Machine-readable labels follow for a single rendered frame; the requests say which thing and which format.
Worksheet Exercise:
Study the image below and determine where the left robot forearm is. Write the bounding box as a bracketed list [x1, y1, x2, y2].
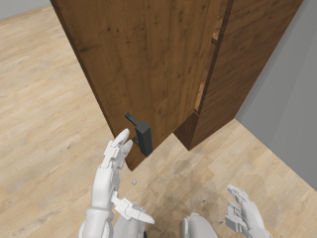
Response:
[77, 207, 115, 238]

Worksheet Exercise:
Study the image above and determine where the robot left hand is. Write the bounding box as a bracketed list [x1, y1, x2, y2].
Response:
[90, 128, 155, 224]

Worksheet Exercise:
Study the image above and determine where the robot thigh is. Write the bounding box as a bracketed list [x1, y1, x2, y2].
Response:
[113, 205, 147, 238]
[182, 215, 218, 238]

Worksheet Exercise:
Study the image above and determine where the cupboard door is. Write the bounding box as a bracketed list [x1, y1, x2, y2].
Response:
[50, 0, 222, 172]

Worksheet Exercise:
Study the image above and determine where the robot left thigh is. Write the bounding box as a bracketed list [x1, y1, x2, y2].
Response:
[113, 205, 147, 238]

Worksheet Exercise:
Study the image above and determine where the robot right thigh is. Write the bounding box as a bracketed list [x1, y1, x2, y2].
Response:
[182, 215, 218, 238]

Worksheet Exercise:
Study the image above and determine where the right robot forearm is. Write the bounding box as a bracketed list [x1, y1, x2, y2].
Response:
[247, 227, 272, 238]

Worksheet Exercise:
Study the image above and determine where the handle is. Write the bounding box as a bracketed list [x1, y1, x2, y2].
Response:
[125, 112, 153, 157]

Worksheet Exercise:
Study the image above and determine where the robot right hand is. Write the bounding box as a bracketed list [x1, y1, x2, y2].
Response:
[225, 184, 265, 238]

